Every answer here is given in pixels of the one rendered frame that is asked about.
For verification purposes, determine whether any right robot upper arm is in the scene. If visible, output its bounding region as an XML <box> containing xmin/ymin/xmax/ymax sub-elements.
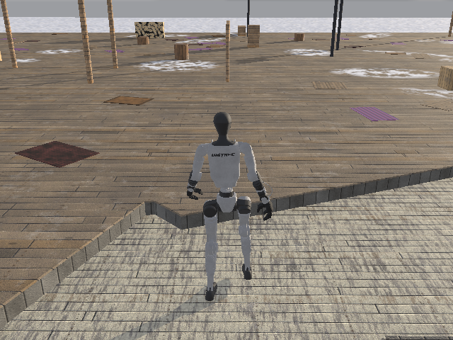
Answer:
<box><xmin>238</xmin><ymin>142</ymin><xmax>259</xmax><ymax>182</ymax></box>

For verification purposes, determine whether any robot right forearm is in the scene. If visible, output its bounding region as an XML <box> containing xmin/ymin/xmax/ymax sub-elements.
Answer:
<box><xmin>253</xmin><ymin>171</ymin><xmax>270</xmax><ymax>204</ymax></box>

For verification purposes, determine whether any robot left foot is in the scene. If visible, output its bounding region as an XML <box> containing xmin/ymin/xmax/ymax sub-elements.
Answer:
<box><xmin>205</xmin><ymin>282</ymin><xmax>217</xmax><ymax>301</ymax></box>

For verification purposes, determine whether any left robot upper arm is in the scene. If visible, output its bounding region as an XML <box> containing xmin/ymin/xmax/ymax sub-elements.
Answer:
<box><xmin>190</xmin><ymin>143</ymin><xmax>209</xmax><ymax>181</ymax></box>

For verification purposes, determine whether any robot left forearm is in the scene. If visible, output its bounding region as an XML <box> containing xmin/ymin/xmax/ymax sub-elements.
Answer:
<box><xmin>187</xmin><ymin>170</ymin><xmax>198</xmax><ymax>192</ymax></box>

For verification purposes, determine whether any right robot thigh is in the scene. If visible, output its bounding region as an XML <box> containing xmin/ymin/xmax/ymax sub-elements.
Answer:
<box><xmin>236</xmin><ymin>196</ymin><xmax>251</xmax><ymax>237</ymax></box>

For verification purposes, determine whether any right robot hand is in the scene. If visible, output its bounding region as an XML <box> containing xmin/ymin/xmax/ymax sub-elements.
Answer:
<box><xmin>257</xmin><ymin>201</ymin><xmax>273</xmax><ymax>221</ymax></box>

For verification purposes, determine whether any left robot hand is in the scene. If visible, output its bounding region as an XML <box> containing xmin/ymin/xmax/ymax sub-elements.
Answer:
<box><xmin>187</xmin><ymin>188</ymin><xmax>203</xmax><ymax>200</ymax></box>

